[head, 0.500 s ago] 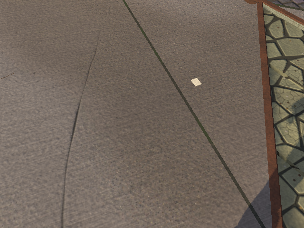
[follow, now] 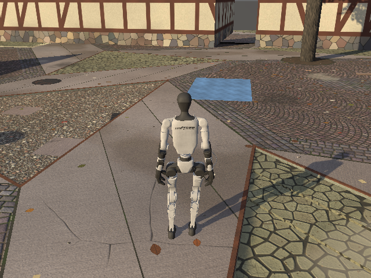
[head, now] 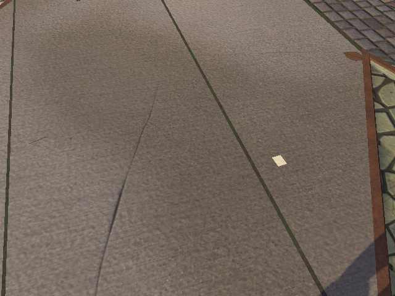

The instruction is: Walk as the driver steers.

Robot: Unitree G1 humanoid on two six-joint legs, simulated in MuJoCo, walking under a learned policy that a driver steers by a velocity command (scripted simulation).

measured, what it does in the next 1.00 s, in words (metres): walks ahead: right foot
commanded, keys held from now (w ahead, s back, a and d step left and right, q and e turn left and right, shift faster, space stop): no key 0.44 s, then w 0.56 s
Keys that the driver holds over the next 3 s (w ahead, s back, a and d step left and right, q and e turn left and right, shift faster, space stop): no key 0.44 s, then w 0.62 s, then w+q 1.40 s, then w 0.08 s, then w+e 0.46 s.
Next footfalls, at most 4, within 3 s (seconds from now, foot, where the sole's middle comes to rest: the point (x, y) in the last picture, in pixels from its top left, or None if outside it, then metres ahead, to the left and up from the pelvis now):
0.78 right None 0.16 -0.09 -0.78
1.26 left None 0.50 0.03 -0.78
1.80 right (219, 216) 0.86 -0.06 -0.78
2.34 left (140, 191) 0.97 0.27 -0.78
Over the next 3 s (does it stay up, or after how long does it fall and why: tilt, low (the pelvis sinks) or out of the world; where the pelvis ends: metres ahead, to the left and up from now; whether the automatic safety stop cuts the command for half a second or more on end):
stays up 1.19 0.37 -0.02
